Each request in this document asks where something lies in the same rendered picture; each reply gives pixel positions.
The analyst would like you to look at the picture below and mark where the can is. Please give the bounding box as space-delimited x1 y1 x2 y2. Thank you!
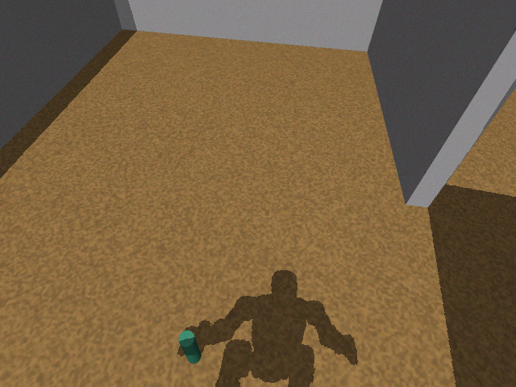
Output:
179 331 201 364

